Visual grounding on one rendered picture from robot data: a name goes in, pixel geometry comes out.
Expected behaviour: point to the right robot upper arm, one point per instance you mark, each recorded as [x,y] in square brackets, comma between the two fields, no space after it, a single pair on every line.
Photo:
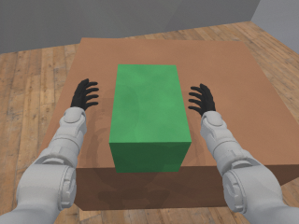
[254,192]

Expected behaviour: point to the robot right hand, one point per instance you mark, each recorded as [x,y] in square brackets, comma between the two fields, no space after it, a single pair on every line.
[206,103]

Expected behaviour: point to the pedestal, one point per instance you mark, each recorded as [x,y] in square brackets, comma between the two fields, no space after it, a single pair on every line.
[248,103]

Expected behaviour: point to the right robot forearm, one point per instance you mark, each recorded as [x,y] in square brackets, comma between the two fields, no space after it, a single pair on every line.
[223,147]

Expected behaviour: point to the left robot upper arm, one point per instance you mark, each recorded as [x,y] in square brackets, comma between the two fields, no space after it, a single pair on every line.
[45,191]

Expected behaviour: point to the carton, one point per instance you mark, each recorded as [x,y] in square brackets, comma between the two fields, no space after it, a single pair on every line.
[149,131]

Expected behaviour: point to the robot left hand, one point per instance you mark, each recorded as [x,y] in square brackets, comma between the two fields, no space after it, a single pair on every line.
[80,99]

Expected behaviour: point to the left robot forearm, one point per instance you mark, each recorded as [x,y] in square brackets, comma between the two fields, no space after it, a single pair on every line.
[66,144]

